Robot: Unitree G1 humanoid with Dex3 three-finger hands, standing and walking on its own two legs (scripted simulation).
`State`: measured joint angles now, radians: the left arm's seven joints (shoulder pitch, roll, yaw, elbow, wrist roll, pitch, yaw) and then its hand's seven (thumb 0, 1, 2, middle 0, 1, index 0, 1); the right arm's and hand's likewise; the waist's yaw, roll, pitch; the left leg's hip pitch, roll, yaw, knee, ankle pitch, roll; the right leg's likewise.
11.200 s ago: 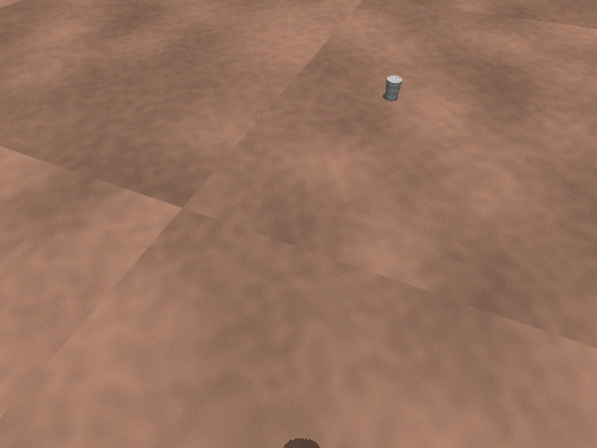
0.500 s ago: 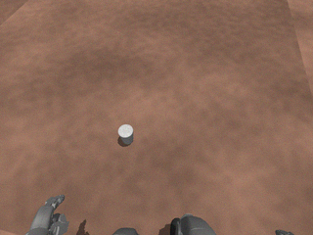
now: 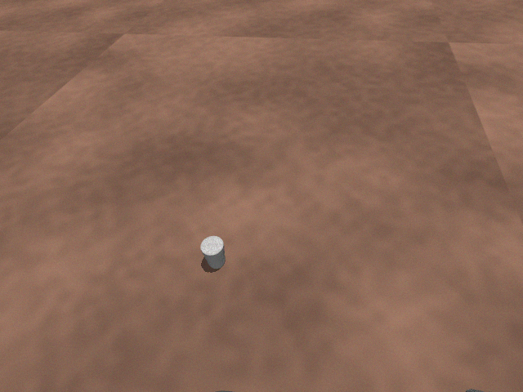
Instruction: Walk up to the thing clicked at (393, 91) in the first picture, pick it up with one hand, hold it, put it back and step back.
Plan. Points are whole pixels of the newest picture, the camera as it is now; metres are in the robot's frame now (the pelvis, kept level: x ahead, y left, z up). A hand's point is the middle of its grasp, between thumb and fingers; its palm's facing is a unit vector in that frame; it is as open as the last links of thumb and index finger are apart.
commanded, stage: walk up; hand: left
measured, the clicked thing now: (214, 253) +0.78 +0.29 -0.70
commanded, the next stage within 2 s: stand in 1.04 s
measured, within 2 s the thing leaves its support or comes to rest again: neither
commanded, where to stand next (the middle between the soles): +0.41 +0.01 m, yaw +4 degrees
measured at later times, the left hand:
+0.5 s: hand out of the picture +0.12 +0.30 -0.14, palm faces +0.01 -0.92 -0.40, open 7.3 cm
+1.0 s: hand out of the picture +0.15 +0.29 -0.14, palm faces +0.05 -0.95 -0.32, open 7.3 cm
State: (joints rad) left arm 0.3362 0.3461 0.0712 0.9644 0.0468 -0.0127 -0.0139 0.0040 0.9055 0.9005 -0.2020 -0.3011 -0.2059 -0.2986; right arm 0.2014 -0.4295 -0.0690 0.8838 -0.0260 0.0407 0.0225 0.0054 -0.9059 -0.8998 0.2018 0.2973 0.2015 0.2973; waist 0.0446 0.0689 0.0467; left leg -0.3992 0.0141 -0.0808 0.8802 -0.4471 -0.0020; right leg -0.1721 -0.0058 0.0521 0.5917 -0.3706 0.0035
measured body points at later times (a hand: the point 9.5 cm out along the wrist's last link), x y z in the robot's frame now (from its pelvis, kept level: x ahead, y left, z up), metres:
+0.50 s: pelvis +0.03 +0.03 +0.00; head +0.06 +0.02 +0.44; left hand +0.12 +0.35 -0.12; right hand +0.11 -0.28 -0.13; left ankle +0.04 +0.15 -0.73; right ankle +0.08 -0.09 -0.73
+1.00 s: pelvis +0.04 +0.04 +0.01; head +0.06 +0.05 +0.46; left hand +0.15 +0.34 -0.11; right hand +0.14 -0.26 -0.11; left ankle +0.03 +0.16 -0.73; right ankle +0.08 -0.09 -0.73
